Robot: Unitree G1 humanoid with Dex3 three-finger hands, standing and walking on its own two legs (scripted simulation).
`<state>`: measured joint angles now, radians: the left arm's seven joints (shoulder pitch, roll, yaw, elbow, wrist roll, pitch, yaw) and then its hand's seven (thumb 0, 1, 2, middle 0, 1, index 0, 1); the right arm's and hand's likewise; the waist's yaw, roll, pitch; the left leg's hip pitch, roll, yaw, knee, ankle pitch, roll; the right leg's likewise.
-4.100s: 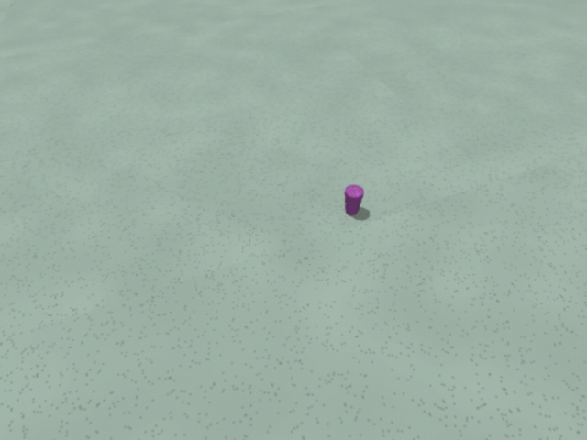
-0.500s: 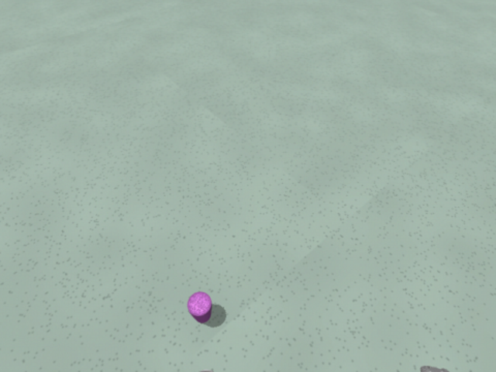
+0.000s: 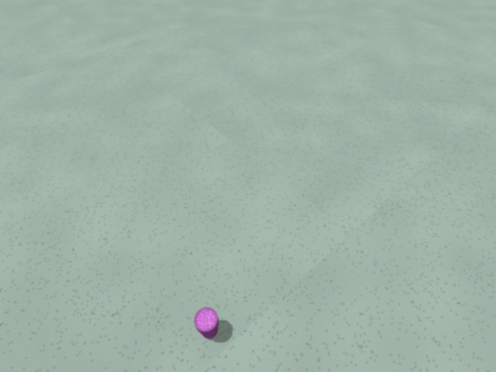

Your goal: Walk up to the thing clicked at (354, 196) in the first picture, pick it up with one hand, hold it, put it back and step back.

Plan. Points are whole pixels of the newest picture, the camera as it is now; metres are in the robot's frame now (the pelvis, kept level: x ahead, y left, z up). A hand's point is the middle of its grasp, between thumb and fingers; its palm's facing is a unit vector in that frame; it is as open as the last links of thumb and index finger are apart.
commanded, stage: walk up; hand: left
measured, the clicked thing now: (208, 325) +0.43 +0.19 -0.71
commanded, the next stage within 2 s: none
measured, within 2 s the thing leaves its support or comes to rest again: neither
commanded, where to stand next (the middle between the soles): +0.07 -0.02 m, yaw -1 degrees
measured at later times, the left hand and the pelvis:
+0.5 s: hand out of the picture +0.08 +0.25 -0.15, palm faces -0.04 -0.94 -0.33, open 7.4 cm; pelvis +0.02 +0.00 +0.00, yaw +0 degrees
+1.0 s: hand (140, 365) +0.19 +0.23 -0.16, palm faces +0.02 -0.93 -0.36, open 7.4 cm; pelvis +0.08 -0.02 -0.01, yaw +0 degrees
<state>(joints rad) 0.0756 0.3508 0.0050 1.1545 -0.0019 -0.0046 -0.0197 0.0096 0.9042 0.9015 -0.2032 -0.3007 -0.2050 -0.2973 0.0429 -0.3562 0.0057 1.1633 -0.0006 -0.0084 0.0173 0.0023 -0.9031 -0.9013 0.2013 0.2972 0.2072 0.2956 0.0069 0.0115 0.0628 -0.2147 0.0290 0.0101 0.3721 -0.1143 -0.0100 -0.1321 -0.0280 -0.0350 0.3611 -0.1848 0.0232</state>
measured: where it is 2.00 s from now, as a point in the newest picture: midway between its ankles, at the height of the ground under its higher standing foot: outside the picture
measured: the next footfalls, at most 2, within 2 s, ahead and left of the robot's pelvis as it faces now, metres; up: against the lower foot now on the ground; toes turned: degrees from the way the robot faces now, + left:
left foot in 0.86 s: +0.14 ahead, +0.10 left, +0.00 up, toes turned -1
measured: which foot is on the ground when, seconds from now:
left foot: down 0.00-0.62, up 0.64-0.84, down 0.86-1.00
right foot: down 0.00-1.00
